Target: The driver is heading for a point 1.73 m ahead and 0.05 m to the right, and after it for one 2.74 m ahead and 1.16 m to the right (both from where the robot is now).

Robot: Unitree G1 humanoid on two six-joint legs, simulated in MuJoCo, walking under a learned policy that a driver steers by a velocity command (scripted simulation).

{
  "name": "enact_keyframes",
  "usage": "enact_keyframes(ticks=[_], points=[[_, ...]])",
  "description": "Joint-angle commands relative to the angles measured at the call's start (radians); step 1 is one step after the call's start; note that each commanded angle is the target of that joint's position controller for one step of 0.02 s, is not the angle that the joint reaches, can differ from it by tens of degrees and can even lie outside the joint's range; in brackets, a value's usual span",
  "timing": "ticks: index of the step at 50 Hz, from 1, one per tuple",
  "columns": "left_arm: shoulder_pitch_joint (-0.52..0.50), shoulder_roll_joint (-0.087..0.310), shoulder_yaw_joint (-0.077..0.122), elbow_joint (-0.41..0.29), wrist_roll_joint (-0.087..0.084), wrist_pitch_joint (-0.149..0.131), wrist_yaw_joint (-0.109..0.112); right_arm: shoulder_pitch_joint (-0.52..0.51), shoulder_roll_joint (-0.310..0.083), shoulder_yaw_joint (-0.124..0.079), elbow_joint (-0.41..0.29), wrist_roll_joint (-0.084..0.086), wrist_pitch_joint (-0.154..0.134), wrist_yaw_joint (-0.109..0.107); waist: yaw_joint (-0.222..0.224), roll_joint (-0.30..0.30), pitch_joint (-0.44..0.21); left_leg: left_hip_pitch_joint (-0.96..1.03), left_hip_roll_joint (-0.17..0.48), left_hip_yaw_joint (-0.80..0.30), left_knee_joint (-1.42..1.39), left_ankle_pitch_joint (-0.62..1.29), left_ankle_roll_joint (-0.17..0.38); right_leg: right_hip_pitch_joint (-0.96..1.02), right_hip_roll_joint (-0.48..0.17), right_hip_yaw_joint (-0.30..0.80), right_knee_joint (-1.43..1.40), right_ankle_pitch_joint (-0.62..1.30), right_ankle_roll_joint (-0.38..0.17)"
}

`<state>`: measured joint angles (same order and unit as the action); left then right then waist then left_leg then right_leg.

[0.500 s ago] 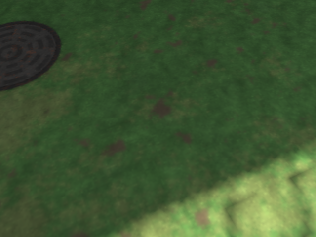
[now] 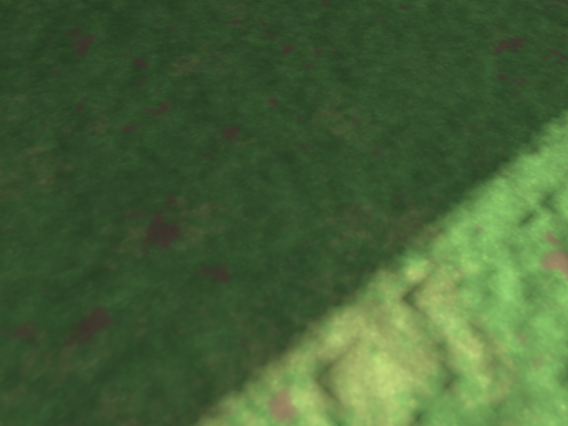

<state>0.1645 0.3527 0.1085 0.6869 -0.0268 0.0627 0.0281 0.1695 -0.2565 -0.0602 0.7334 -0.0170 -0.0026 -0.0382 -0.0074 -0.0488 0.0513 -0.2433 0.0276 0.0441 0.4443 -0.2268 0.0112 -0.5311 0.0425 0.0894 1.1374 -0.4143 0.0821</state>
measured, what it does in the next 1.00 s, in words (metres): walks ahead: right foot, then left foot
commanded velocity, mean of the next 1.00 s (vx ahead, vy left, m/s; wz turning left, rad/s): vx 0.36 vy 0.00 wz -0.09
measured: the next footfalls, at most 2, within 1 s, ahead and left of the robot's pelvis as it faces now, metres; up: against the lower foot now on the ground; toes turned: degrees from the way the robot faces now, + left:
right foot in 0.24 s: +0.02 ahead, -0.15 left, +0.00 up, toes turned -11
left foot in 0.72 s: +0.43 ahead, -0.03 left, +0.00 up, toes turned -8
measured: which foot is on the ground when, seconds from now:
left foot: down 0.00-0.24, up 0.26-0.70, down 0.72-1.00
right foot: up 0.00-0.22, down 0.24-0.74, up 0.76-1.00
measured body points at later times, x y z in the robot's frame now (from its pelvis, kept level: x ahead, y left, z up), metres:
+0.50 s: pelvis +0.09 -0.08 +0.00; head +0.11 -0.11 +0.45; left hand +0.21 +0.18 -0.09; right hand +0.20 -0.38 -0.10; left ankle +0.28 +0.05 -0.68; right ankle -0.02 -0.14 -0.74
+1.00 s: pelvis +0.38 -0.11 +0.00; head +0.42 -0.10 +0.45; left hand +0.58 +0.15 -0.08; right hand +0.46 -0.39 -0.11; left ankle +0.39 -0.02 -0.74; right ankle +0.52 -0.30 -0.68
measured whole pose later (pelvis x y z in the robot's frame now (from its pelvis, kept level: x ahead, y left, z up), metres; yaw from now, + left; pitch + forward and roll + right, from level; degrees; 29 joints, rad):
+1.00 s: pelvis +0.38 -0.11 +0.00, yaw +0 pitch +2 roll +1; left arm 0.15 0.30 0.02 0.64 0.02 -0.10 0.01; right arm 0.31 -0.29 -0.06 0.72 0.01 -0.06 0.01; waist -0.05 -0.03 0.04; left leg -0.20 -0.13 -0.09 0.35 -0.17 0.09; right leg -0.67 -0.11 0.11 0.86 -0.14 0.06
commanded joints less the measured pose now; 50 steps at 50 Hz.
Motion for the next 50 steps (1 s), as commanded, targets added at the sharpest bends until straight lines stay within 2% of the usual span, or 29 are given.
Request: enact_keyframes(ticks=[1, 2, 4, 8, 10, 11, 12, 13, 14, 15, 16, 17, 18, 21, 24, 30, 33, 34, 35, 36, 37, 38, 39, 40, 41, 42, 44, 46, 50], points=[[-0.070, 0.036, 0.001, -0.111, -0.001, -0.011, -0.008, 0.008, -0.175, -0.046, -0.067, 0.001, 0.001, -0.017, -0.034, 0.214, -0.100, 0.231, 0.249, -0.166, -0.125, 0.374, 0.212, -0.107, -0.050, -0.036, -0.094, 0.010, 0.031], [-0.077, 0.029, -0.004, -0.120, 0.002, -0.012, -0.013, 0.008, -0.188, -0.052, -0.069, 0.003, 0.004, -0.016, -0.038, 0.216, -0.111, 0.236, 0.259, -0.151, -0.121, 0.379, 0.214, -0.075, -0.063, -0.048, -0.148, 0.003, 0.030], [-0.087, 0.020, -0.013, -0.135, 0.003, -0.012, -0.027, 0.019, -0.215, -0.065, -0.072, 0.015, 0.006, -0.009, -0.056, 0.220, -0.127, 0.201, 0.271, -0.130, -0.167, 0.148, 0.209, 0.000, -0.082, -0.091, -0.252, 0.003, 0.009], [-0.059, 0.042, -0.007, -0.137, 0.000, -0.017, -0.050, 0.010, -0.240, -0.075, -0.071, 0.040, -0.010, 0.015, -0.038, 0.233, -0.076, 0.087, 0.288, -0.112, -0.214, -0.161, 0.179, 0.148, -0.073, -0.157, -0.447, 0.007, -0.069], [0.045, 0.031, -0.003, -0.088, -0.001, -0.027, -0.057, -0.014, -0.225, -0.070, -0.064, 0.056, -0.016, 0.025, 0.026, 0.196, -0.076, 0.008, 0.269, -0.054, -0.140, -0.209, 0.143, 0.318, -0.044, -0.204, -0.625, 0.107, -0.119], [0.144, 0.047, 0.010, -0.040, -0.005, -0.032, -0.053, 0.001, -0.181, -0.058, -0.055, 0.052, -0.019, 0.029, 0.057, 0.144, -0.100, -0.077, 0.229, 0.005, -0.028, -0.230, 0.109, 0.470, -0.010, -0.211, -0.670, 0.096, -0.144], [0.281, 0.104, 0.034, 0.000, -0.012, -0.039, -0.043, -0.020, -0.110, -0.036, -0.067, 0.030, -0.024, 0.038, 0.110, -0.026, -0.125, -0.258, 0.152, 0.109, 0.293, -0.251, 0.037, 0.659, -0.117, -0.012, -0.740, 0.042, -0.203], [0.317, 0.256, 0.057, -0.031, 0.000, -0.063, -0.042, -0.108, -0.064, -0.019, -0.168, 0.002, -0.042, 0.038, 0.108, -0.272, -0.102, -0.655, -0.020, 0.085, 0.635, -0.433, -0.033, 0.748, -0.385, 0.578, -0.859, -0.122, -0.401], [0.289, 0.189, 0.037, -0.046, 0.016, -0.099, -0.052, -0.170, -0.134, -0.034, -0.186, 0.037, -0.070, 0.041, 0.135, -0.143, -0.078, -0.729, 0.001, -0.099, 0.746, -0.401, -0.017, 0.673, -0.438, 0.671, -0.957, -0.213, -0.472], [0.231, 0.128, 0.012, -0.047, 0.017, -0.118, -0.051, -0.157, -0.173, -0.044, -0.183, 0.061, -0.086, 0.053, 0.088, -0.142, -0.004, -0.743, 0.037, -0.117, 0.737, -0.288, 0.006, 0.628, -0.409, 0.581, -0.972, -0.210, -0.436], [0.188, 0.082, -0.004, -0.054, 0.010, -0.128, -0.047, -0.117, -0.191, -0.051, -0.152, 0.046, -0.096, 0.056, 0.058, -0.102, 0.027, -0.710, 0.064, -0.110, 0.701, -0.177, 0.009, 0.590, -0.355, 0.468, -0.957, -0.129, -0.390], [0.146, 0.065, -0.014, -0.059, 0.008, -0.125, -0.040, -0.095, -0.195, -0.053, -0.131, 0.020, -0.103, 0.056, 0.038, -0.083, 0.028, -0.670, 0.076, -0.103, 0.638, -0.090, -0.001, 0.563, -0.312, 0.374, -0.953, -0.007, -0.355], [0.131, 0.057, -0.020, -0.064, 0.015, -0.123, -0.032, -0.082, -0.191, -0.055, -0.121, 0.008, -0.105, 0.060, 0.026, -0.089, 0.019, -0.607, 0.079, -0.093, 0.591, -0.019, -0.014, 0.532, -0.273, 0.299, -0.961, 0.100, -0.332], [0.156, 0.072, -0.020, -0.046, 0.025, -0.128, -0.015, -0.086, -0.134, -0.034, -0.097, 0.015, -0.097, 0.072, 0.033, -0.055, -0.009, -0.537, 0.056, -0.046, 0.469, 0.155, -0.050, 0.521, -0.228, 0.144, -0.964, 0.383, -0.302], [0.198, 0.082, -0.022, -0.015, 0.026, -0.132, -0.009, -0.157, -0.094, -0.012, -0.107, 0.031, -0.091, 0.081, 0.071, -0.053, 0.011, -0.469, 0.039, -0.020, 0.287, 0.284, -0.051, 0.490, -0.205, 0.044, -0.979, 0.432, -0.268], [0.255, 0.099, -0.020, 0.051, 0.019, -0.137, -0.014, -0.259, -0.088, 0.006, -0.148, 0.048, -0.099, 0.118, 0.103, -0.026, 0.089, -0.453, 0.015, -0.007, 0.099, 0.312, 0.022, 0.566, -0.273, -0.023, -1.001, 0.460, -0.261], [0.238, 0.121, -0.013, 0.058, 0.023, -0.128, -0.004, -0.204, -0.118, -0.005, -0.147, 0.040, -0.099, 0.125, 0.058, -0.050, 0.010, -0.351, -0.050, 0.025, 0.084, 0.208, 0.078, 0.659, -0.283, -0.078, -0.861, 0.911, -0.229], [0.235, 0.134, -0.010, 0.056, 0.028, -0.120, 0.001, -0.138, -0.143, -0.018, -0.134, 0.038, -0.094, 0.120, 0.024, -0.072, -0.055, -0.267, -0.087, 0.049, 0.103, 0.160, 0.099, 0.689, -0.275, -0.094, -0.757, 1.125, -0.215], [0.220, 0.139, -0.011, 0.050, 0.032, -0.110, 0.006, -0.010, -0.178, -0.038, -0.104, 0.038, -0.089, 0.111, -0.045, -0.071, -0.140, -0.103, -0.130, 0.076, 0.092, 0.154, 0.127, 0.672, -0.248, -0.129, -0.576, 1.272, -0.194], [0.216, 0.134, -0.016, 0.038, 0.036, -0.110, 0.012, 0.126, -0.215, -0.055, -0.083, 0.040, -0.082, 0.097, -0.118, -0.042, -0.218, 0.167, -0.092, 0.004, 0.093, 0.200, 0.165, 0.494, -0.225, -0.148, -0.349, 1.187, -0.159], [0.318, 0.038, -0.046, -0.001, 0.047, -0.129, 0.001, 0.253, -0.322, -0.082, -0.078, 0.025, -0.077, 0.086, -0.089, 0.190, -0.382, 0.611, 0.195, -0.490, 0.106, 0.084, 0.358, 0.053, -0.084, -0.146, 0.116, 0.624, -0.078], [0.307, 0.028, -0.063, 0.013, 0.045, -0.162, -0.018, 0.267, -0.252, -0.063, -0.065, 0.039, -0.077, 0.086, -0.095, 0.239, -0.509, 0.719, 0.306, -0.873, -0.087, -0.055, 0.424, -0.113, 0.048, 0.014, 0.299, -0.111, -0.068], [0.183, 0.092, -0.045, -0.029, -0.002, -0.186, -0.036, 0.224, -0.218, -0.052, -0.070, 0.038, -0.072, 0.078, -0.117, 0.184, -0.360, 0.620, 0.278, -0.765, -0.137, -0.167, 0.361, -0.223, -0.020, 0.073, 0.338, -0.067, -0.083], [0.108, 0.093, -0.052, -0.059, -0.013, -0.202, -0.041, 0.164, -0.202, -0.046, -0.083, 0.037, -0.070, 0.073, -0.094, 0.098, -0.230, 0.450, 0.244, -0.645, -0.165, -0.163, 0.323, -0.231, -0.069, 0.054, 0.264, 0.006, -0.102], [0.071, 0.081, -0.053, -0.069, 0.007, -0.209, -0.037, 0.109, -0.184, -0.039, -0.092, 0.032, -0.069, 0.071, -0.051, 0.020, -0.127, 0.275, 0.206, -0.562, -0.194, -0.077, 0.306, -0.205, -0.101, 0.033, 0.164, 0.046, -0.104], [0.083, 0.084, -0.046, -0.067, 0.024, -0.202, -0.032, 0.071, -0.164, -0.031, -0.107, 0.020, -0.074, 0.067, -0.009, 0.028, -0.087, 0.159, 0.168, -0.496, -0.220, 0.008, 0.295, -0.140, -0.132, 0.031, 0.092, 0.082, -0.100], [0.133, 0.066, -0.049, -0.058, 0.038, -0.181, -0.026, 0.031, -0.162, -0.031, -0.122, 0.019, -0.074, 0.058, 0.035, 0.082, -0.063, 0.025, 0.131, -0.438, -0.260, 0.100, 0.309, -0.075, -0.147, 0.014, 0.023, 0.102, -0.068], [0.127, 0.043, -0.058, -0.064, 0.050, -0.165, -0.019, 0.035, -0.174, -0.034, -0.115, 0.026, -0.077, 0.049, 0.044, 0.091, -0.044, -0.076, 0.106, -0.358, -0.266, 0.187, 0.307, -0.049, -0.148, -0.018, -0.087, 0.140, -0.029], [-0.045, -0.006, -0.079, -0.104, 0.048, -0.172, -0.020, 0.086, -0.205, -0.045, -0.095, 0.040, -0.068, 0.033, -0.027, 0.105, -0.030, -0.150, 0.032, -0.272, -0.230, 0.137, 0.237, 0.043, -0.095, -0.043, -0.427, 0.437, 0.004]])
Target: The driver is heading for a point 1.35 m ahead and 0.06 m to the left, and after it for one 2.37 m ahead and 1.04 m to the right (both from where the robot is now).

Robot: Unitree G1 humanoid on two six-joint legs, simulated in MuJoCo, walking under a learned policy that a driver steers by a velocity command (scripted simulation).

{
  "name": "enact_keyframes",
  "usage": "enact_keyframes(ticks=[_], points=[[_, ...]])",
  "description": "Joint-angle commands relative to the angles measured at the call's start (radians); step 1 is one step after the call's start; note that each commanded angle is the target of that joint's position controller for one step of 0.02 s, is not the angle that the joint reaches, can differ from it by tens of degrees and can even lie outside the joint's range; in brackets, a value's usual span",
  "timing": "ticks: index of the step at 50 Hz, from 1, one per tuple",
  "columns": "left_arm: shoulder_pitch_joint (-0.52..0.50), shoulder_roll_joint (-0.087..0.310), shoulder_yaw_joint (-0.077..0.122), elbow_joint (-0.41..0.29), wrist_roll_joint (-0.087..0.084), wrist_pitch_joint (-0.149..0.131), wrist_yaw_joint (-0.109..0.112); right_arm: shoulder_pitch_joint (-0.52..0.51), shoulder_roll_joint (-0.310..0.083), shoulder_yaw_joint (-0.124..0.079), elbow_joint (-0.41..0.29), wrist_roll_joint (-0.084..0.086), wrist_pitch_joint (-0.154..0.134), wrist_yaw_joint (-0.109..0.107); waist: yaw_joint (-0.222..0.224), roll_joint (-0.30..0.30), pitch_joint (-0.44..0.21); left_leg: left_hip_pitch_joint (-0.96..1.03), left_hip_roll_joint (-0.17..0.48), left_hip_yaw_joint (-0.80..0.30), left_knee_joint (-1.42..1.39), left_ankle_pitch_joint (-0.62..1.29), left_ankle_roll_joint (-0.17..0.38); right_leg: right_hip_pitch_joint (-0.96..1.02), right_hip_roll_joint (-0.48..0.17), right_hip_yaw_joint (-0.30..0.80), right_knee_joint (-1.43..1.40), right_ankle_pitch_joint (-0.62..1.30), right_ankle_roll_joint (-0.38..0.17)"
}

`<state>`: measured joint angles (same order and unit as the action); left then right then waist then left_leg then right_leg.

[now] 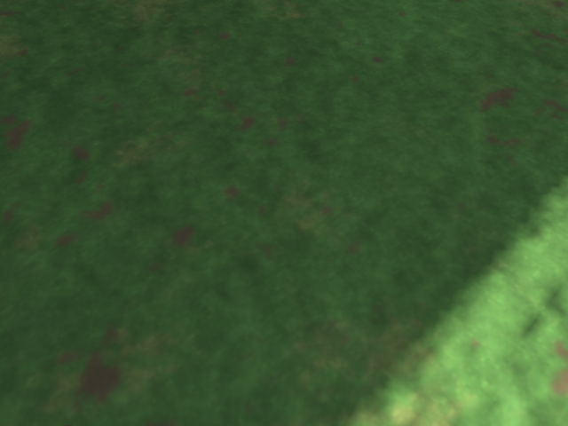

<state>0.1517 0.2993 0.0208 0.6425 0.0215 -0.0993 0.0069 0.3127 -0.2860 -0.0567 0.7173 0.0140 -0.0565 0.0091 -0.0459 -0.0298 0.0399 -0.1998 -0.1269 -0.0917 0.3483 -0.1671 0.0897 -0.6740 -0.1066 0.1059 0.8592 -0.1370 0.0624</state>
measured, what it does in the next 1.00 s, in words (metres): walks ahead: right foot, then left foot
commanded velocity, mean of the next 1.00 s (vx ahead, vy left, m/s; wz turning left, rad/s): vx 0.50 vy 0.00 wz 0.19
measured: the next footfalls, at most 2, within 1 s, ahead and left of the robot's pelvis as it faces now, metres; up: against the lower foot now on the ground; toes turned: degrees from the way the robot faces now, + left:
right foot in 0.18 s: +0.29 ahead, -0.16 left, +0.00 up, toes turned +11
left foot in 0.68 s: +0.48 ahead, +0.17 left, +0.00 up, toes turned +20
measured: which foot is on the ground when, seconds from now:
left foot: down 0.00-0.18, up 0.20-0.66, down 0.68-1.00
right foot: up 0.00-0.16, down 0.18-0.70, up 0.72-1.00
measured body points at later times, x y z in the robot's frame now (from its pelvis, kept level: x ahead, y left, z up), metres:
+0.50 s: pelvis +0.27 -0.05 +0.00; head +0.29 -0.05 +0.45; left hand +0.21 +0.23 -0.11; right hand +0.53 -0.23 -0.08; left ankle +0.34 +0.14 -0.68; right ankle +0.25 -0.17 -0.74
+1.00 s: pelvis +0.51 +0.08 +0.00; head +0.53 +0.08 +0.45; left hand +0.61 +0.37 -0.11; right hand +0.61 -0.19 -0.12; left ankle +0.44 +0.16 -0.74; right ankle +0.68 -0.06 -0.67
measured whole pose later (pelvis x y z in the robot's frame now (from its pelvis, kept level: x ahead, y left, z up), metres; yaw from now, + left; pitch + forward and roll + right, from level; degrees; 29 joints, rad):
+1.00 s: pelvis +0.51 +0.08 +0.00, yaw +10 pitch +0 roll +2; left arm 0.19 0.30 0.07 0.78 -0.02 -0.03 -0.01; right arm 0.33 -0.26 -0.07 0.80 -0.02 -0.09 0.01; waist -0.05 -0.05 0.02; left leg -0.03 -0.03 0.19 0.24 -0.22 0.04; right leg -0.69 -0.11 0.07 0.91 -0.04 0.02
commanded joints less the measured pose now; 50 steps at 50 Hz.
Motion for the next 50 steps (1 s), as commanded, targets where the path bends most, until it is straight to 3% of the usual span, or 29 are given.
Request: enact_keyframes(ticks=[1, 5, 7, 8, 9, 10, 11, 12, 13, 14, 16, 19, 22, 26, 30, 32, 33, 34, 35, 36, 37, 38, 39, 40, 41, 43, 46, 50], points=[[-0.067, 0.049, 0.009, -0.066, -0.008, -0.014, -0.003, -0.028, -0.181, -0.051, -0.071, 0.012, -0.009, -0.017, -0.009, 0.091, -0.031, -0.178, 0.190, -0.150, -0.121, 0.054, 0.147, 0.211, 0.075, -0.061, -0.205, 0.208, 0.029], [-0.098, 0.102, 0.034, -0.078, -0.032, -0.026, -0.014, 0.021, -0.174, -0.051, -0.056, 0.020, 0.010, -0.023, -0.009, 0.126, -0.056, -0.047, 0.237, -0.276, -0.011, -0.055, 0.107, 0.252, 0.090, -0.007, -0.333, 0.164, 0.011], [-0.036, 0.124, 0.053, -0.065, -0.037, -0.033, -0.016, 0.008, -0.162, -0.050, -0.062, 0.012, 0.016, -0.022, 0.037, 0.152, -0.068, -0.021, 0.243, -0.321, 0.073, -0.061, 0.078, 0.337, 0.094, -0.017, -0.368, 0.073, -0.028], [0.041, 0.143, 0.067, -0.049, -0.034, -0.037, -0.012, 0.013, -0.127, -0.040, -0.065, 0.008, 0.017, -0.019, 0.078, 0.148, -0.099, -0.044, 0.208, -0.302, 0.159, -0.056, 0.048, 0.454, 0.079, -0.022, -0.396, 0.047, -0.061], [0.167, 0.193, 0.084, -0.043, -0.015, -0.041, -0.004, 0.024, -0.054, -0.014, -0.080, -0.002, 0.012, -0.012, 0.132, 0.048, -0.213, -0.125, 0.144, -0.223, 0.418, -0.134, 0.008, 0.662, -0.075, 0.121, -0.407, -0.042, -0.127], [0.250, 0.285, 0.105, -0.016, 0.006, -0.026, -0.004, 0.148, 0.012, 0.009, -0.117, 0.016, 0.000, -0.010, 0.082, -0.269, -0.332, -0.447, 0.012, -0.071, 0.759, -0.436, -0.056, 0.958, -0.301, 0.573, -0.504, -0.261, -0.284], [0.261, 0.223, 0.098, -0.006, -0.013, -0.020, -0.013, 0.149, -0.086, -0.007, -0.106, 0.035, 0.000, -0.014, 0.100, -0.255, -0.298, -0.605, 0.087, -0.073, 0.929, -0.409, -0.072, 0.949, -0.336, 0.744, -0.564, -0.504, -0.307], [0.223, 0.155, 0.080, -0.019, -0.018, -0.016, -0.010, 0.053, -0.150, -0.026, -0.108, 0.030, 0.006, -0.017, 0.131, -0.140, -0.181, -0.637, 0.123, -0.071, 0.985, -0.307, -0.079, 0.857, -0.285, 0.590, -0.575, -0.489, -0.266], [0.177, 0.127, 0.069, -0.021, -0.012, -0.011, -0.008, -0.011, -0.153, -0.029, -0.119, 0.015, 0.013, -0.019, 0.126, -0.073, -0.115, -0.615, 0.153, -0.045, 0.975, -0.228, -0.085, 0.757, -0.237, 0.431, -0.571, -0.331, -0.236], [0.143, 0.100, 0.060, -0.016, -0.008, -0.007, -0.007, -0.046, -0.143, -0.032, -0.132, 0.005, 0.014, -0.017, 0.112, -0.064, -0.067, -0.593, 0.177, -0.046, 0.931, -0.174, -0.089, 0.677, -0.191, 0.320, -0.585, -0.198, -0.227], [0.117, 0.078, 0.054, -0.002, -0.005, -0.010, -0.001, -0.048, -0.114, -0.033, -0.140, 0.014, 0.023, -0.005, 0.083, -0.107, -0.033, -0.526, 0.211, -0.028, 0.874, -0.126, -0.093, 0.590, -0.144, 0.178, -0.631, -0.074, -0.214], [0.135, 0.096, 0.063, 0.034, -0.013, -0.019, -0.003, -0.078, -0.067, -0.021, -0.152, 0.008, 0.036, 0.000, 0.078, -0.075, -0.016, -0.531, 0.217, -0.011, 0.786, -0.093, -0.105, 0.568, -0.149, 0.078, -0.676, 0.043, -0.244], [0.148, 0.122, 0.071, 0.070, -0.015, -0.017, -0.007, -0.127, -0.038, -0.007, -0.159, 0.003, 0.029, 0.005, 0.081, -0.041, -0.012, -0.533, 0.212, -0.014, 0.614, -0.003, -0.107, 0.594, -0.152, 0.006, -0.696, 0.130, -0.263], [0.171, 0.153, 0.075, 0.114, -0.035, -0.003, -0.007, -0.256, -0.021, 0.009, -0.179, 0.003, 0.006, 0.028, 0.118, -0.029, 0.021, -0.456, 0.197, 0.061, 0.367, 0.140, -0.091, 0.602, -0.131, -0.092, -0.705, 0.170, -0.245], [0.234, 0.179, 0.080, 0.170, -0.056, 0.017, -0.011, -0.342, -0.040, 0.006, -0.215, 0.007, -0.005, 0.042, 0.124, -0.045, 0.044, -0.404, 0.178, 0.095, 0.242, 0.076, -0.047, 0.685, -0.172, -0.084, -0.671, 0.256, -0.231], [0.228, 0.200, 0.082, 0.185, -0.062, 0.030, -0.009, -0.277, -0.079, -0.013, -0.205, 0.001, -0.011, 0.040, 0.062, -0.066, -0.001, -0.263, 0.136, 0.123, 0.178, 0.027, -0.013, 0.708, -0.168, -0.085, -0.565, 0.497, -0.212], [0.215, 0.200, 0.078, 0.189, -0.064, 0.034, -0.007, -0.147, -0.114, -0.034, -0.166, -0.003, -0.013, 0.033, -0.017, -0.055, -0.079, -0.067, 0.107, 0.146, 0.127, 0.078, 0.013, 0.671, -0.131, -0.119, -0.419, 0.618, -0.189], [0.215, 0.169, 0.065, 0.182, -0.054, 0.029, -0.005, 0.009, -0.170, -0.060, -0.124, -0.010, -0.009, 0.019, -0.088, -0.041, -0.187, 0.208, 0.158, 0.097, 0.162, 0.120, 0.041, 0.522, -0.084, -0.144, -0.217, 0.527, -0.152], [0.274, 0.055, 0.026, 0.140, -0.025, 0.015, -0.013, 0.143, -0.279, -0.082, -0.111, -0.037, -0.001, 0.001, -0.090, 0.179, -0.366, 0.608, 0.456, -0.290, 0.178, 0.094, 0.160, 0.154, 0.043, -0.172, 0.185, 0.008, -0.083], [0.297, 0.058, 0.023, 0.155, -0.041, -0.001, -0.014, 0.150, -0.239, -0.068, -0.110, -0.033, 0.002, 0.000, -0.084, 0.261, -0.484, 0.628, 0.568, -0.600, 0.021, -0.015, 0.234, 0.018, 0.127, -0.014, 0.389, -0.455, -0.065], [0.224, 0.149, 0.054, 0.142, -0.071, -0.003, -0.016, 0.097, -0.176, -0.048, -0.102, -0.024, -0.001, 0.004, -0.086, 0.176, -0.318, 0.495, 0.528, -0.468, -0.013, -0.081, 0.189, -0.066, 0.074, 0.028, 0.451, -0.408, -0.070], [0.166, 0.143, 0.054, 0.121, -0.076, -0.001, -0.015, 0.039, -0.138, -0.036, -0.094, -0.014, -0.005, 0.006, -0.053, 0.162, -0.194, 0.362, 0.484, -0.323, -0.039, -0.081, 0.155, -0.086, 0.027, -0.010, 0.423, -0.326, -0.075], [0.141, 0.127, 0.055, 0.121, -0.061, 0.007, -0.009, -0.022, -0.098, -0.025, -0.086, -0.012, -0.012, 0.011, -0.018, 0.127, -0.118, 0.236, 0.437, -0.228, -0.082, -0.050, 0.132, -0.058, -0.004, -0.022, 0.373, -0.250, -0.070], [0.159, 0.116, 0.060, 0.129, -0.050, 0.021, -0.006, -0.066, -0.071, -0.019, -0.083, -0.016, -0.024, 0.014, 0.018, 0.153, -0.081, 0.145, 0.402, -0.150, -0.124, -0.010, 0.115, -0.002, -0.031, -0.013, 0.332, -0.187, -0.065], [0.190, 0.094, 0.058, 0.141, -0.051, 0.036, -0.005, -0.094, -0.063, -0.021, -0.077, -0.022, -0.034, 0.016, 0.045, 0.162, -0.068, 0.082, 0.387, -0.098, -0.162, 0.019, 0.110, 0.055, -0.039, -0.011, 0.324, -0.143, -0.058], [0.200, 0.055, 0.054, 0.145, -0.053, 0.057, -0.003, -0.109, -0.064, -0.028, -0.054, -0.027, -0.055, 0.013, 0.067, 0.128, -0.042, 0.032, 0.388, -0.014, -0.206, 0.120, 0.117, 0.065, -0.039, -0.006, 0.307, -0.095, -0.045], [0.131, 0.045, 0.054, 0.116, -0.047, 0.064, -0.002, -0.090, -0.082, -0.038, -0.016, -0.035, -0.063, 0.001, 0.061, 0.095, -0.002, 0.053, 0.382, 0.090, -0.226, 0.207, 0.112, -0.009, -0.035, 0.019, 0.193, 0.025, -0.034], [0.008, 0.019, 0.040, 0.074, -0.041, 0.055, -0.030, -0.066, -0.121, -0.049, 0.011, -0.026, -0.053, -0.015, 0.020, 0.073, 0.035, 0.087, 0.371, 0.205, -0.243, 0.217, 0.088, 0.011, -0.018, -0.047, -0.052, 0.198, -0.049]])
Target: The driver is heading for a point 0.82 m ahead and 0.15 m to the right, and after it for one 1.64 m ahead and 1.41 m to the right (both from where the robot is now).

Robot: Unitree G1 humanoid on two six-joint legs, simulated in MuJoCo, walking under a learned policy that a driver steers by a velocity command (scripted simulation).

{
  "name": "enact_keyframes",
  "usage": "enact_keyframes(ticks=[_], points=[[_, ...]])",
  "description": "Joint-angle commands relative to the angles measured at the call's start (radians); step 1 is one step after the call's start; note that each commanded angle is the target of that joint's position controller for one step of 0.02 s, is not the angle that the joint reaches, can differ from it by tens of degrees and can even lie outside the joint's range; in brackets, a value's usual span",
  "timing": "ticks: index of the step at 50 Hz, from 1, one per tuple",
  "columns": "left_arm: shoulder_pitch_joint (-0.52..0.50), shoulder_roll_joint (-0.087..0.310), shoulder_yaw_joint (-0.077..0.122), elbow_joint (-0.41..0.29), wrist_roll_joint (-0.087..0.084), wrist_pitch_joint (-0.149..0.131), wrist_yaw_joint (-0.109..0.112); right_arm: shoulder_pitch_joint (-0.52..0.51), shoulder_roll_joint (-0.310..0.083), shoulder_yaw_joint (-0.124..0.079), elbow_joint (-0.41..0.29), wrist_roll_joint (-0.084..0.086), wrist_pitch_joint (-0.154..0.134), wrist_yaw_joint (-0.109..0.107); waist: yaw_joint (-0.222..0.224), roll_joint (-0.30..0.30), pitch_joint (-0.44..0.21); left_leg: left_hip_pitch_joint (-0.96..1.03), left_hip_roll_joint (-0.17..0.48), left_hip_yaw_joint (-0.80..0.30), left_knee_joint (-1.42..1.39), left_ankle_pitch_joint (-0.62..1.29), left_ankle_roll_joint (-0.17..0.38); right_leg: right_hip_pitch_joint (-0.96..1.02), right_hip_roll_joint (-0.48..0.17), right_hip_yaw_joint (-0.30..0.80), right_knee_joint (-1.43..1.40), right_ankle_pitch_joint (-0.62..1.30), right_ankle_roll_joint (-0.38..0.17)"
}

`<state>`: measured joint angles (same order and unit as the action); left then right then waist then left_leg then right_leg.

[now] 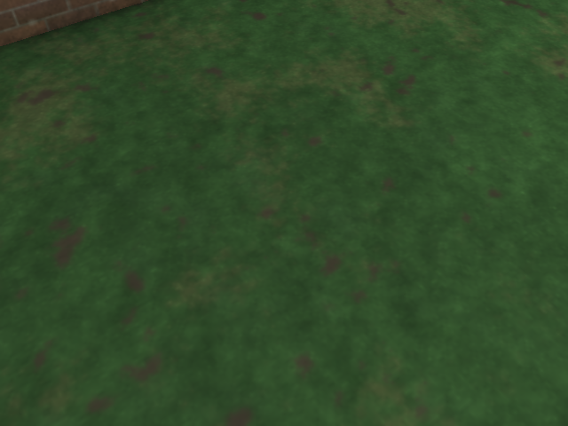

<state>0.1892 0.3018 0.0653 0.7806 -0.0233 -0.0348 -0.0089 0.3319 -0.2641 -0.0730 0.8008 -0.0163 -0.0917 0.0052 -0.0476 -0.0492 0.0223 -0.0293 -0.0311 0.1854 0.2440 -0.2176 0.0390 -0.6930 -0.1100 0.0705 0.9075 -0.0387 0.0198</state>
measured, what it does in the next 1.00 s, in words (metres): walks ahead, turning right: right foot, then left foot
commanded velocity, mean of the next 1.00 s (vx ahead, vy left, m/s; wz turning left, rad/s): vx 0.45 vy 0.00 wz -0.40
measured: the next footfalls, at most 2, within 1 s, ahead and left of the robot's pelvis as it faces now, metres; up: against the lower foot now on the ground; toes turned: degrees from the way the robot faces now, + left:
right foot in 0.22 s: +0.28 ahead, -0.15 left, +0.00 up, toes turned -10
left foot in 0.70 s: +0.60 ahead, -0.03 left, +0.00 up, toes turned -25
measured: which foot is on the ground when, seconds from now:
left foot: down 0.00-0.20, up 0.22-0.68, down 0.70-1.00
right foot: up 0.00-0.20, down 0.22-0.72, up 0.74-1.00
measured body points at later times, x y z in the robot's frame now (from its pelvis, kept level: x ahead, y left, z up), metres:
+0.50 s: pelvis +0.27 -0.08 +0.00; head +0.30 -0.10 +0.45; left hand +0.42 +0.18 -0.10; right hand +0.39 -0.38 -0.09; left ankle +0.46 +0.08 -0.68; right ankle +0.24 -0.14 -0.74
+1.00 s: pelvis +0.53 -0.10 +0.00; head +0.57 -0.11 +0.45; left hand +0.80 +0.06 -0.10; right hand +0.47 -0.37 -0.12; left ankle +0.57 -0.01 -0.74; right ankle +0.56 -0.28 -0.70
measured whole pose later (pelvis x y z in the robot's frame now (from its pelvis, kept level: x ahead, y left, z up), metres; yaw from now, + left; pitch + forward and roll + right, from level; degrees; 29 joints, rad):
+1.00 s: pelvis +0.53 -0.10 +0.00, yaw -24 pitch +1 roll +1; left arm 0.15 0.27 0.04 0.69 0.00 -0.04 0.01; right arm 0.29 -0.25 -0.04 0.85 0.00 -0.07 0.01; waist -0.06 -0.04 0.05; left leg -0.18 -0.05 0.01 0.32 -0.17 0.05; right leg -0.56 -0.05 0.06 0.76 -0.20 0.04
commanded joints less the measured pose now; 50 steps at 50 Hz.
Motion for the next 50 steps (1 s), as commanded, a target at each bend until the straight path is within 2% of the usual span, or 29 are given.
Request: enact_keyframes(ticks=[1, 5, 7, 9, 10, 11, 12, 13, 14, 15, 16, 18, 20, 23, 26, 28, 31, 33, 34, 35, 36, 37, 38, 39, 40, 41, 44, 47, 50], points=[[-0.068, 0.011, -0.008, -0.080, 0.005, -0.010, -0.021, -0.067, -0.154, -0.036, -0.062, 0.008, -0.014, -0.014, 0.007, 0.083, 0.067, -0.062, 0.288, -0.058, -0.141, 0.269, 0.138, 0.026, -0.013, -0.029, -0.141, 0.107, -0.013], [-0.162, 0.021, -0.009, -0.140, 0.003, -0.008, -0.046, -0.017, -0.183, -0.050, -0.027, 0.030, 0.014, -0.018, -0.020, 0.079, 0.095, 0.086, 0.328, -0.017, -0.087, 0.330, 0.117, -0.017, 0.000, -0.074, -0.249, 0.028, -0.058], [-0.159, 0.040, 0.000, -0.161, 0.003, -0.005, -0.055, -0.022, -0.206, -0.056, -0.023, 0.037, 0.031, -0.021, 0.001, 0.098, 0.068, 0.133, 0.333, 0.011, 0.002, 0.557, 0.097, 0.039, 0.041, -0.123, -0.272, -0.064, -0.091], [-0.042, 0.089, 0.029, -0.150, 0.001, 0.003, -0.054, -0.040, -0.233, -0.062, -0.028, 0.043, 0.048, -0.027, 0.078, 0.130, -0.030, 0.139, 0.317, 0.039, 0.222, 0.874, 0.070, 0.225, 0.123, -0.184, -0.269, -0.159, -0.136], [0.109, 0.137, 0.059, -0.114, -0.002, 0.005, -0.044, -0.057, -0.228, -0.057, -0.034, 0.049, 0.053, -0.029, 0.164, 0.113, -0.110, 0.062, 0.279, 0.066, 0.431, 0.879, 0.038, 0.446, 0.172, -0.193, -0.332, -0.115, -0.172], [0.261, 0.224, 0.095, -0.080, -0.005, 0.016, -0.023, -0.037, -0.189, -0.040, -0.049, 0.030, 0.046, -0.033, 0.222, 0.013, -0.200, -0.178, 0.233, 0.065, 0.735, 0.582, -0.013, 0.749, 0.087, -0.012, -0.362, -0.097, -0.228], [0.220, 0.327, 0.106, -0.092, -0.012, 0.006, -0.018, 0.058, -0.036, 0.008, -0.105, -0.006, 0.018, -0.018, 0.086, -0.240, -0.279, -0.629, 0.018, -0.046, 1.080, -0.349, -0.079, 1.051, -0.164, 0.572, -0.465, -0.282, -0.422], [0.244, 0.238, 0.080, -0.124, -0.001, -0.012, -0.025, -0.053, -0.116, 0.001, -0.113, 0.032, -0.021, -0.007, 0.165, -0.098, -0.380, -0.734, 0.008, -0.273, 1.168, -0.381, -0.059, 1.093, -0.221, 0.768, -0.612, -0.383, -0.441], [0.210, 0.184, 0.063, -0.115, 0.008, -0.027, -0.028, -0.149, -0.162, -0.011, -0.144, 0.066, -0.041, 0.000, 0.174, -0.050, -0.238, -0.805, 0.054, -0.279, 1.142, -0.282, -0.032, 1.002, -0.198, 0.626, -0.633, -0.305, -0.387], [0.151, 0.159, 0.055, -0.120, 0.004, -0.033, -0.027, -0.158, -0.151, -0.006, -0.143, 0.054, -0.051, -0.006, 0.127, 0.023, -0.156, -0.771, 0.099, -0.278, 1.056, -0.195, -0.019, 0.860, -0.155, 0.505, -0.625, -0.204, -0.352], [0.084, 0.124, 0.045, -0.133, 0.004, -0.033, -0.023, -0.154, -0.155, -0.012, -0.130, 0.025, -0.052, -0.012, 0.086, 0.045, -0.102, -0.706, 0.129, -0.276, 0.968, -0.146, -0.025, 0.728, -0.115, 0.406, -0.630, -0.093, -0.328], [0.032, 0.101, 0.035, -0.161, 0.021, -0.034, -0.013, -0.121, -0.159, -0.020, -0.124, 0.010, -0.030, -0.010, 0.037, 0.013, -0.082, -0.598, 0.149, -0.280, 0.892, -0.091, -0.045, 0.593, -0.074, 0.330, -0.668, 0.035, -0.324], [0.042, 0.121, 0.040, -0.155, 0.016, -0.039, -0.003, -0.122, -0.131, -0.014, -0.124, 0.001, -0.010, -0.010, 0.028, 0.021, -0.064, -0.578, 0.141, -0.255, 0.809, -0.054, -0.078, 0.516, -0.053, 0.266, -0.684, 0.130, -0.327], [0.083, 0.150, 0.047, -0.137, 0.009, -0.035, 0.016, -0.232, -0.096, 0.002, -0.155, -0.001, -0.001, -0.011, 0.061, 0.008, -0.024, -0.576, 0.110, -0.239, 0.588, 0.124, -0.112, 0.457, -0.001, 0.193, -0.687, 0.116, -0.290], [0.123, 0.155, 0.049, -0.121, 0.003, -0.024, 0.024, -0.338, -0.079, 0.012, -0.177, 0.010, -0.009, 0.001, 0.107, -0.024, -0.013, -0.500, 0.059, -0.231, 0.379, 0.287, -0.116, 0.429, 0.032, 0.182, -0.670, -0.003, -0.247], [0.154, 0.155, 0.049, -0.104, -0.001, -0.020, 0.025, -0.374, -0.092, 0.010, -0.187, 0.021, -0.018, 0.011, 0.123, -0.034, -0.012, -0.475, 0.048, -0.241, 0.318, 0.322, -0.109, 0.458, 0.008, 0.216, -0.647, -0.051, -0.239], [0.183, 0.131, 0.042, -0.083, 0.002, -0.016, 0.028, -0.373, -0.121, 0.001, -0.186, 0.021, -0.032, 0.026, 0.122, -0.050, -0.014, -0.471, 0.056, -0.259, 0.262, 0.273, -0.071, 0.562, -0.042, 0.279, -0.573, -0.058, -0.225], [0.174, 0.133, 0.044, -0.078, 0.007, -0.011, 0.027, -0.323, -0.137, -0.008, -0.177, 0.021, -0.040, 0.027, 0.091, -0.079, -0.013, -0.416, 0.050, -0.238, 0.240, 0.184, -0.033, 0.600, -0.060, 0.304, -0.520, 0.022, -0.209], [0.162, 0.120, 0.039, -0.080, 0.009, -0.009, 0.025, -0.248, -0.153, -0.019, -0.155, 0.016, -0.043, 0.022, 0.048, -0.077, -0.044, -0.311, 0.032, -0.211, 0.201, 0.174, -0.005, 0.601, -0.027, 0.288, -0.446, 0.131, -0.191], [0.159, 0.081, 0.024, -0.089, 0.016, -0.010, 0.021, -0.131, -0.188, -0.033, -0.136, 0.003, -0.049, 0.017, -0.007, -0.045, -0.147, -0.113, 0.098, -0.266, 0.222, 0.184, 0.045, 0.554, 0.027, 0.240, -0.266, 0.159, -0.159], [0.251, 0.030, 0.005, -0.102, 0.014, -0.017, 0.022, 0.003, -0.268, -0.052, -0.120, -0.012, -0.048, 0.013, -0.012, 0.141, -0.305, 0.240, 0.294, -0.568, 0.229, 0.123, 0.172, 0.292, 0.144, 0.139, 0.057, -0.064, -0.092], [0.316, 0.029, -0.003, -0.097, -0.007, -0.025, 0.024, 0.086, -0.263, -0.059, -0.068, 0.012, -0.035, 0.026, -0.009, 0.385, -0.351, 0.374, 0.424, -0.950, 0.077, -0.153, 0.276, 0.037, 0.216, 0.089, 0.310, -0.530, -0.045], [0.241, 0.117, 0.015, -0.098, -0.017, -0.030, 0.023, 0.050, -0.184, -0.035, -0.077, 0.034, -0.031, 0.028, -0.032, 0.244, -0.218, 0.291, 0.407, -0.939, 0.032, -0.332, 0.243, -0.072, 0.161, 0.138, 0.397, -0.499, -0.048], [0.132, 0.132, 0.018, -0.118, -0.011, -0.030, 0.023, -0.017, -0.148, -0.022, -0.090, 0.024, -0.022, 0.023, -0.033, 0.156, -0.103, 0.160, 0.373, -0.785, 0.031, -0.213, 0.209, -0.077, 0.127, 0.105, 0.407, -0.428, -0.045], [0.070, 0.121, 0.017, -0.134, 0.007, -0.031, 0.024, -0.076, -0.128, -0.011, -0.096, 0.011, -0.016, 0.022, -0.008, 0.099, -0.027, 0.026, 0.331, -0.659, 0.024, 0.021, 0.197, -0.046, 0.097, 0.071, 0.360, -0.379, -0.038], [0.063, 0.113, 0.021, -0.137, 0.023, -0.030, 0.024, -0.111, -0.108, -0.001, -0.097, 0.003, -0.017, 0.020, 0.023, 0.101, -0.019, -0.043, 0.302, -0.571, 0.029, 0.256, 0.188, 0.005, 0.064, 0.059, 0.298, -0.346, -0.029], [0.114, 0.044, 0.007, -0.119, 0.025, -0.016, 0.024, -0.126, -0.095, 0.009, -0.069, 0.003, -0.022, 0.019, 0.066, 0.145, -0.066, -0.117, 0.240, -0.385, 0.036, 0.705, 0.184, 0.138, 0.053, 0.010, 0.130, -0.331, 0.007], [0.075, 0.004, -0.012, -0.124, 0.029, -0.006, 0.026, -0.139, -0.146, -0.002, -0.042, 0.011, -0.006, 0.005, 0.065, 0.151, -0.110, -0.144, 0.217, -0.284, 0.033, 0.800, 0.182, 0.236, 0.059, -0.023, -0.086, -0.192, 0.026], [-0.006, 0.021, -0.008, -0.134, 0.029, -0.005, 0.024, -0.090, -0.167, -0.005, -0.009, 0.025, 0.020, -0.002, 0.030, 0.151, -0.119, -0.140, 0.198, -0.285, 0.047, 0.719, 0.164, 0.309, 0.093, -0.033, -0.233, -0.053, 0.029]])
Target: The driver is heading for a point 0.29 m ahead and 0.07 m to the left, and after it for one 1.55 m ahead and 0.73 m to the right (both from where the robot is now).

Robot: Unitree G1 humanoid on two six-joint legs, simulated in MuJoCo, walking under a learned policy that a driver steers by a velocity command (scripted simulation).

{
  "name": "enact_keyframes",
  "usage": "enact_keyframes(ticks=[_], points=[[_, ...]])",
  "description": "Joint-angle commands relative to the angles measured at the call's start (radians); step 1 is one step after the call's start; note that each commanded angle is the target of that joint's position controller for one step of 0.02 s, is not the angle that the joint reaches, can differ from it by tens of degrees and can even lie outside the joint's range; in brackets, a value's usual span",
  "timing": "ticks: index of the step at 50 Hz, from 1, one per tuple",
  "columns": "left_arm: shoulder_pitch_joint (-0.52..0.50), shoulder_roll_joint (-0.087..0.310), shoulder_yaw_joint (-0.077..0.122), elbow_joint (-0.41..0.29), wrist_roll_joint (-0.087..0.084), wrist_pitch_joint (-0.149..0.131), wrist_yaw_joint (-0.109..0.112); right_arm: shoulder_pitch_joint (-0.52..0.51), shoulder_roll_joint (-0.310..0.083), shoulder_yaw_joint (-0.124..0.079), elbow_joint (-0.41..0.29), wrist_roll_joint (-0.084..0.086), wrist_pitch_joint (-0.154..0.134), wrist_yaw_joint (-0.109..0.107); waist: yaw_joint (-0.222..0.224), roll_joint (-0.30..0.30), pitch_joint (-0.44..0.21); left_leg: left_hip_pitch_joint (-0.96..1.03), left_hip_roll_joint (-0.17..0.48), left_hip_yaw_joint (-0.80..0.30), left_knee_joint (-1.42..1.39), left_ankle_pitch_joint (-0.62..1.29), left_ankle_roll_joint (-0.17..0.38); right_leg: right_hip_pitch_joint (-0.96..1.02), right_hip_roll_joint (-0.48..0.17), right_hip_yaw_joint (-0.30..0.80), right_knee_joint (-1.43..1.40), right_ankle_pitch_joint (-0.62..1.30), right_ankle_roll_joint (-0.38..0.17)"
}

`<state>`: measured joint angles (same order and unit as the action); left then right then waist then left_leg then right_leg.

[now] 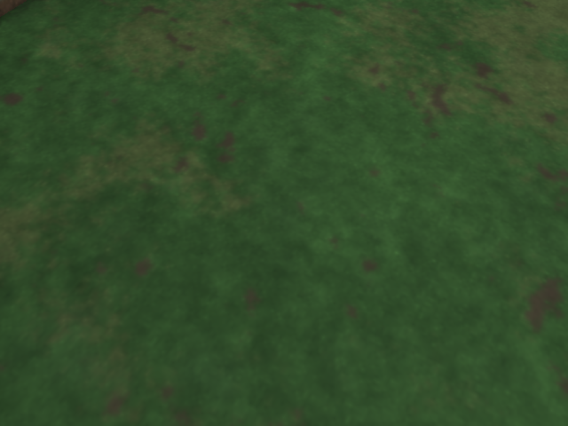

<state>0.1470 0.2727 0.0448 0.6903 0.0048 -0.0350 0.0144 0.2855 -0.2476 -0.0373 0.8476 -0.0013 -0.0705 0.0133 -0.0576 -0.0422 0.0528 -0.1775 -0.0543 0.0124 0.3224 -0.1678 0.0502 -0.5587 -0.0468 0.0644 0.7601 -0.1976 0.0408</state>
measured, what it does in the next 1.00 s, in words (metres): walks ahead, turning right: right foot, then left foot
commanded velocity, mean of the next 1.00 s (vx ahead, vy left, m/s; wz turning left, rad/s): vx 0.21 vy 0.00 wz -0.24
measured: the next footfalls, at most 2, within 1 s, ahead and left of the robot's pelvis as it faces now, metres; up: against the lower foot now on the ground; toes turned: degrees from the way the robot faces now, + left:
right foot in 0.12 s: +0.18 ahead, -0.13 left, +0.00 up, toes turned +5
left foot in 0.40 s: +0.11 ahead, +0.12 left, +0.00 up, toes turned +2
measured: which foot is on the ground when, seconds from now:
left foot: down 0.00-0.14, up 0.16-0.38, down 0.40-0.78, up 0.80-1.00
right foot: up 0.00-0.10, down 0.12-0.42, up 0.44-0.76, down 0.78-1.00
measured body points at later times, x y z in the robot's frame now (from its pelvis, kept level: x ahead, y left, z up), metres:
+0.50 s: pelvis +0.07 -0.01 -0.01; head +0.10 +0.00 +0.44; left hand +0.19 +0.27 -0.13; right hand +0.20 -0.28 -0.12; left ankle +0.07 +0.12 -0.75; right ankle +0.11 -0.13 -0.73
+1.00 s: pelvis +0.20 -0.09 +0.00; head +0.21 -0.12 +0.45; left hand +0.31 +0.16 -0.10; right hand +0.29 -0.40 -0.11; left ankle +0.32 +0.06 -0.68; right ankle +0.13 -0.16 -0.75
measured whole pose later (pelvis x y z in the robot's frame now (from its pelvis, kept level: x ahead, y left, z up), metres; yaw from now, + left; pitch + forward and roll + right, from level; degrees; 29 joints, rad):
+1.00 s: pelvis +0.20 -0.09 +0.00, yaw -16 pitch +2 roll +1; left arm 0.38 0.24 0.05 0.75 -0.01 -0.05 0.00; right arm 0.12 -0.31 -0.07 0.79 -0.01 -0.10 0.02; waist 0.03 0.04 0.01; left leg -0.60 0.07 -0.03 0.90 -0.16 -0.03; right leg -0.11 0.05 0.06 0.32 -0.24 -0.08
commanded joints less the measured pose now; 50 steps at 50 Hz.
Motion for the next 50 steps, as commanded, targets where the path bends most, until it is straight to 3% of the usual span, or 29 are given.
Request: enact_keyframes(ticks=[1, 4, 6, 7, 8, 9, 10, 11, 13, 15, 18, 20, 21, 22, 23, 24, 25, 27, 29, 32, 35, 38, 39, 40, 41, 42, 43, 45, 50], points=[[0.013, 0.060, 0.016, -0.050, 0.001, -0.004, 0.000, -0.033, -0.190, -0.043, -0.048, 0.014, 0.007, -0.011, 0.033, 0.142, -0.142, 0.019, 0.225, -0.130, -0.019, 0.629, 0.151, 0.178, 0.038, -0.022, -0.118, 0.112, 0.006], [-0.025, 0.086, 0.028, -0.063, 0.001, -0.007, 0.003, -0.041, -0.210, -0.050, -0.044, 0.028, 0.028, -0.018, 0.038, 0.148, -0.109, 0.035, 0.235, -0.208, 0.041, 0.479, 0.138, 0.196, 0.057, -0.014, -0.231, 0.093, -0.017], [0.022, 0.120, 0.044, -0.049, 0.008, -0.016, 0.009, -0.052, -0.186, -0.044, -0.051, 0.035, 0.036, -0.025, 0.073, 0.122, -0.113, -0.018, 0.187, -0.236, 0.125, 0.312, 0.080, 0.347, 0.025, 0.004, -0.386, 0.273, -0.060], [0.063, 0.180, 0.058, -0.055, 0.025, -0.016, 0.021, -0.047, -0.138, -0.030, -0.072, 0.014, 0.030, -0.025, 0.075, 0.032, -0.185, -0.107, 0.127, -0.198, 0.251, 0.149, 0.032, 0.505, -0.119, 0.108, -0.341, 0.564, -0.116], [0.081, 0.222, 0.071, -0.060, 0.026, 0.005, 0.032, 0.061, -0.075, -0.013, -0.069, 0.004, 0.024, -0.022, 0.039, -0.172, -0.267, -0.308, 0.019, -0.105, 0.437, -0.316, -0.032, 0.703, -0.314, 0.263, -0.294, 0.812, -0.259], [0.122, 0.164, 0.062, -0.050, 0.018, 0.019, 0.028, 0.036, -0.125, -0.023, -0.073, 0.020, 0.033, -0.025, 0.094, -0.211, -0.297, -0.399, 0.005, -0.060, 0.639, -0.556, -0.075, 0.685, -0.391, 0.363, -0.343, 0.737, -0.347], [0.113, 0.124, 0.046, -0.048, 0.017, 0.018, 0.022, 0.007, -0.178, -0.042, -0.070, 0.022, 0.048, -0.029, 0.100, -0.120, -0.260, -0.410, 0.032, -0.092, 0.770, -0.532, -0.092, 0.621, -0.339, 0.333, -0.372, 0.605, -0.340], [0.056, 0.099, 0.035, -0.045, 0.016, 0.014, 0.016, -0.001, -0.163, -0.044, -0.061, 0.016, 0.068, -0.039, 0.073, -0.077, -0.225, -0.406, 0.052, -0.106, 0.800, -0.476, -0.105, 0.553, -0.285, 0.277, -0.384, 0.504, -0.304], [-0.072, 0.047, 0.012, -0.036, 0.013, 0.003, -0.005, 0.028, -0.108, -0.030, -0.037, -0.002, 0.106, -0.049, 0.011, -0.078, -0.163, -0.257, 0.104, -0.112, 0.632, -0.370, -0.130, 0.355, -0.202, 0.174, -0.435, 0.350, -0.251], [-0.114, 0.083, 0.024, -0.023, 0.015, 0.013, -0.015, 0.005, -0.074, -0.015, -0.039, -0.011, 0.107, -0.045, 0.008, -0.132, -0.128, -0.119, 0.074, -0.038, 0.439, -0.284, -0.138, 0.250, -0.126, 0.106, -0.437, 0.357, -0.236], [-0.082, 0.160, 0.049, -0.012, -0.009, 0.030, -0.007, -0.008, -0.114, -0.025, -0.037, -0.003, 0.097, -0.039, 0.018, -0.125, -0.150, -0.036, 0.030, 0.001, 0.228, -0.084, -0.112, 0.286, -0.127, 0.152, -0.404, 0.285, -0.243], [-0.044, 0.147, 0.045, 0.002, -0.024, 0.034, -0.001, -0.015, -0.159, -0.036, -0.048, -0.014, 0.097, -0.041, 0.015, -0.084, -0.133, 0.055, 0.066, -0.033, 0.116, 0.012, -0.054, 0.215, -0.103, 0.180, -0.387, 0.109, -0.181], [-0.039, 0.118, 0.037, -0.001, -0.016, 0.030, -0.001, 0.000, -0.215, -0.049, -0.061, -0.025, 0.100, -0.050, 0.019, 0.009, -0.131, 0.108, 0.182, -0.134, 0.084, 0.049, 0.000, 0.130, -0.056, 0.144, -0.304, -0.010, -0.129], [-0.043, 0.067, 0.029, -0.024, -0.020, 0.029, 0.002, -0.019, -0.276, -0.072, -0.041, -0.024, 0.108, -0.052, 0.050, 0.256, -0.093, 0.014, 0.281, -0.217, 0.013, -0.025, 0.087, 0.090, 0.072, -0.019, -0.196, -0.167, -0.071], [-0.055, 0.113, 0.040, -0.018, -0.014, 0.029, 0.006, -0.081, -0.235, -0.064, -0.074, -0.030, 0.103, -0.053, 0.026, 0.283, -0.065, -0.031, 0.365, -0.295, -0.050, -0.011, 0.159, 0.083, 0.090, -0.059, -0.039, -0.259, -0.041], [-0.064, 0.145, 0.058, -0.019, -0.019, 0.033, 0.007, -0.084, -0.210, -0.059, -0.085, -0.039, 0.092, -0.059, 0.004, 0.270, -0.068, 0.002, 0.406, -0.327, -0.076, -0.019, 0.192, 0.019, 0.073, -0.044, 0.125, -0.327, -0.034], [-0.040, 0.147, 0.068, -0.006, -0.026, 0.042, 0.010, -0.081, -0.204, -0.058, -0.086, -0.031, 0.078, -0.065, 0.006, 0.224, -0.072, 0.045, 0.411, -0.328, -0.089, -0.080, 0.196, -0.042, 0.054, -0.018, 0.245, -0.337, -0.028], [-0.025, 0.114, 0.065, -0.006, -0.028, 0.051, 0.005, -0.094, -0.184, -0.055, -0.081, 0.007, 0.054, -0.068, 0.013, 0.199, -0.037, 0.133, 0.400, -0.299, -0.117, -0.237, 0.158, -0.162, 0.001, 0.021, 0.270, -0.255, -0.024], [-0.054, 0.088, 0.057, -0.018, -0.029, 0.044, -0.005, -0.082, -0.180, -0.057, -0.071, 0.011, 0.047, -0.070, -0.006, 0.185, -0.021, 0.167, 0.371, -0.231, -0.140, -0.239, 0.128, -0.168, -0.005, -0.026, 0.201, -0.198, -0.014], [-0.076, 0.057, 0.042, -0.035, -0.025, 0.030, -0.029, -0.078, -0.207, -0.071, -0.061, 0.009, 0.037, -0.060, -0.016, 0.191, -0.034, 0.124, 0.340, -0.106, -0.143, -0.168, 0.105, -0.018, -0.012, -0.089, 0.021, -0.150, -0.020], [-0.047, 0.079, 0.044, -0.034, -0.028, 0.031, -0.047, -0.073, -0.242, -0.087, -0.050, 0.024, 0.030, -0.034, 0.002, 0.195, -0.028, 0.048, 0.346, -0.047, -0.125, -0.176, 0.110, 0.141, 0.010, -0.145, -0.105, -0.130, -0.052], [0.119, 0.113, 0.066, 0.027, -0.031, 0.038, -0.044, -0.103, -0.214, -0.081, -0.048, 0.034, 0.029, -0.017, 0.097, 0.132, -0.052, -0.100, 0.319, 0.039, 0.048, -0.194, 0.061, 0.420, 0.072, -0.198, -0.228, -0.071, -0.106], [0.244, 0.165, 0.095, 0.059, -0.042, 0.040, -0.033, -0.100, -0.161, -0.064, -0.048, 0.015, 0.025, -0.012, 0.153, 0.031, -0.104, -0.198, 0.267, 0.119, 0.287, -0.124, 0.011, 0.596, 0.050, -0.113, -0.269, -0.097, -0.151], [0.348, 0.316, 0.127, 0.058, -0.039, 0.035, -0.016, -0.150, -0.073, -0.034, -0.129, -0.023, 0.012, -0.009, 0.168, -0.303, -0.137, -0.532, 0.113, 0.188, 0.733, -0.347, -0.094, 0.779, -0.227, 0.406, -0.416, -0.190, -0.315], [0.343, 0.286, 0.107, 0.034, -0.024, 0.003, -0.031, -0.222, -0.112, -0.039, -0.160, 0.007, -0.017, -0.010, 0.194, -0.201, -0.160, -0.719, 0.048, -0.029, 0.904, -0.426, -0.087, 0.785, -0.316, 0.710, -0.569, -0.391, -0.432], [0.297, 0.225, 0.085, 0.026, -0.016, -0.021, -0.035, -0.247, -0.169, -0.052, -0.168, 0.040, -0.041, -0.001, 0.174, -0.134, -0.078, -0.778, 0.108, -0.074, 0.933, -0.348, -0.052, 0.748, -0.313, 0.638, -0.584, -0.382, -0.405], [0.246, 0.174, 0.069, 0.016, -0.016, -0.034, -0.034, -0.225, -0.184, -0.055, -0.152, 0.037, -0.054, 0.002, 0.138, -0.096, -0.039, -0.749, 0.142, -0.078, 0.889, -0.252, -0.032, 0.689, -0.271, 0.530, -0.564, -0.290, -0.364], [0.165, 0.141, 0.053, -0.009, -0.017, -0.032, -0.025, -0.195, -0.191, -0.064, -0.126, -0.003, -0.060, 0.000, 0.086, -0.045, -0.013, -0.636, 0.173, -0.082, 0.747, -0.120, -0.037, 0.576, -0.192, 0.365, -0.570, -0.091, -0.308], [0.189, 0.174, 0.062, -0.011, -0.020, -0.031, 0.008, -0.270, -0.120, -0.046, -0.148, -0.006, -0.042, 0.006, 0.083, -0.023, -0.006, -0.508, 0.102, -0.046, 0.427, 0.120, -0.102, 0.464, -0.105, 0.198, -0.586, 0.147, -0.276]])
